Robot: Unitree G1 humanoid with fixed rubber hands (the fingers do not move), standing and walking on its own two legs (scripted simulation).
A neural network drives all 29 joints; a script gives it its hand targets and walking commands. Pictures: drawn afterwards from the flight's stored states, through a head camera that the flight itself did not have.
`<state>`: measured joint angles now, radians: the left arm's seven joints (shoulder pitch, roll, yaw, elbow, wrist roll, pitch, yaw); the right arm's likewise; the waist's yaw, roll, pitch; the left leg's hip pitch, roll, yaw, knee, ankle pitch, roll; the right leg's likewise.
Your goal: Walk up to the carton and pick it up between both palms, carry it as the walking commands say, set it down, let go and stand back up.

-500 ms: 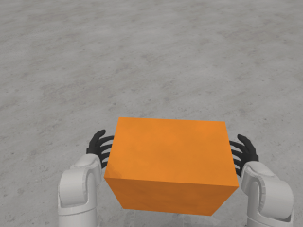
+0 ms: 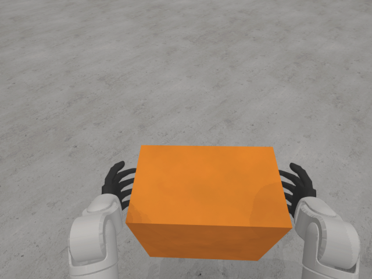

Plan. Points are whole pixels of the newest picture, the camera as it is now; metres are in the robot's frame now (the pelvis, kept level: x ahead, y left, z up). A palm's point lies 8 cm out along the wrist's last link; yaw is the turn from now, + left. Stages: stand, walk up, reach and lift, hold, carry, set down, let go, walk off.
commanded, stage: carry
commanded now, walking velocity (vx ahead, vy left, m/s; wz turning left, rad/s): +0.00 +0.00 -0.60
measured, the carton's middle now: (204, 208) +0.29 +0.01 -0.01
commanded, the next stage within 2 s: none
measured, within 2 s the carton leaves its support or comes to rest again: neither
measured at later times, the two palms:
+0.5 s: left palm (163, 201) +0.26 +0.09 +0.07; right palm out of the picture +0.17 -0.25 +0.08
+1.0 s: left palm (250, 225) +0.22 -0.07 +0.07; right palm out of the picture +0.01 -0.36 +0.08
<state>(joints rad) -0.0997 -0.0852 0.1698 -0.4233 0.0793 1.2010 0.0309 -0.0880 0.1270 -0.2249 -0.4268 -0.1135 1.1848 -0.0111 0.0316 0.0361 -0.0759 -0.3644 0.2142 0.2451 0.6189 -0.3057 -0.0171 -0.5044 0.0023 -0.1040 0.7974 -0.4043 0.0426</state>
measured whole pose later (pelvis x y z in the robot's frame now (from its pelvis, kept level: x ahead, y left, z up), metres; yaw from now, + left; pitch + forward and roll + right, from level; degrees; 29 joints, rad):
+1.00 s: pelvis -0.09 -0.06 +0.00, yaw -32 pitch +3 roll +0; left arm -0.08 -0.13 0.15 -0.43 0.14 1.18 0.03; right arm -0.09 0.07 -0.21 -0.42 -0.07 1.19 -0.02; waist -0.07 -0.01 -0.02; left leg -0.50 0.09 0.11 0.88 -0.47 -0.10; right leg -0.37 0.01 -0.03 0.53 -0.21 -0.03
